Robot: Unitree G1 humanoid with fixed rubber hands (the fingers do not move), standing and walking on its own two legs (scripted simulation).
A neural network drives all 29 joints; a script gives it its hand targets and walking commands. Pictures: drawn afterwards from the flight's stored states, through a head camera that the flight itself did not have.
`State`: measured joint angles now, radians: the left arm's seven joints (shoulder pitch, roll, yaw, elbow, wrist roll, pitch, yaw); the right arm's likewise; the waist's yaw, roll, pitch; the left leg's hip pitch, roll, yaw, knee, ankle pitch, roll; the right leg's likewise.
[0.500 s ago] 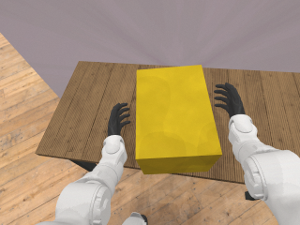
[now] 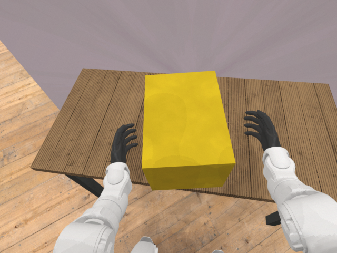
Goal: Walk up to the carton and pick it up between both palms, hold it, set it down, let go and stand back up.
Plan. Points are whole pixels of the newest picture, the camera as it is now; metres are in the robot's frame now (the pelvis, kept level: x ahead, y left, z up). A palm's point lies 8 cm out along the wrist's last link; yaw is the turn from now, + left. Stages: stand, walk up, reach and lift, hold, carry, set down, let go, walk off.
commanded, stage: set down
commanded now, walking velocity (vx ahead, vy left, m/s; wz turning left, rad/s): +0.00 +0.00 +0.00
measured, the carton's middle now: (183, 130) +0.46 +0.04 -0.05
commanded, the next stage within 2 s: none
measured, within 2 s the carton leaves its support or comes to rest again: neither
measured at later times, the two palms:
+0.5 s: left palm (114, 174) +0.30 +0.19 -0.01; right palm (284, 170) +0.36 -0.20 -0.01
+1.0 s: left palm (105, 192) +0.26 +0.20 -0.01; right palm (304, 200) +0.29 -0.22 +0.00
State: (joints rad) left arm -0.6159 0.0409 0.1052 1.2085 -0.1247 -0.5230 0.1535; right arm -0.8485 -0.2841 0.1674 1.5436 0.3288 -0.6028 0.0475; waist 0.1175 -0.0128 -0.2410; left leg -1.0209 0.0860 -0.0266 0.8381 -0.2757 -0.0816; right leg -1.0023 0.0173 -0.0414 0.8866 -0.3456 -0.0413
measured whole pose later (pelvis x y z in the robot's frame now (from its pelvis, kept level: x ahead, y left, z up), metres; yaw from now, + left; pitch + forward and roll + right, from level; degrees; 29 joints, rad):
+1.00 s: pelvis +0.02 +0.00 +0.05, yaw +0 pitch +8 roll +1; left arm -0.08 0.04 0.07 0.82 -0.06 -0.49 0.14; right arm -0.25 -0.31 0.20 1.20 0.38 -0.70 0.14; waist 0.04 -0.03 -0.05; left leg -0.49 0.07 -0.01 0.56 -0.22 -0.07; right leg -0.47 0.01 -0.04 0.62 -0.30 -0.03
